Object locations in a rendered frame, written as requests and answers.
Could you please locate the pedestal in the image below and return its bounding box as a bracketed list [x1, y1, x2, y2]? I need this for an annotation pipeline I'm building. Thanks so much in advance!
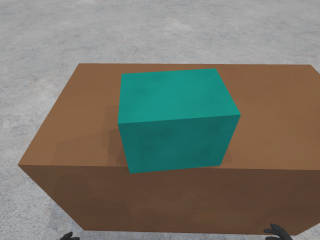
[17, 63, 320, 236]

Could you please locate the robot right hand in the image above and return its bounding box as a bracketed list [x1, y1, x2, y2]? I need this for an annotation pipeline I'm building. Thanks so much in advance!
[263, 223, 293, 240]

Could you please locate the carton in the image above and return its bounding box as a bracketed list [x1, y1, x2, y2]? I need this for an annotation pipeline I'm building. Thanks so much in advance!
[117, 68, 241, 174]

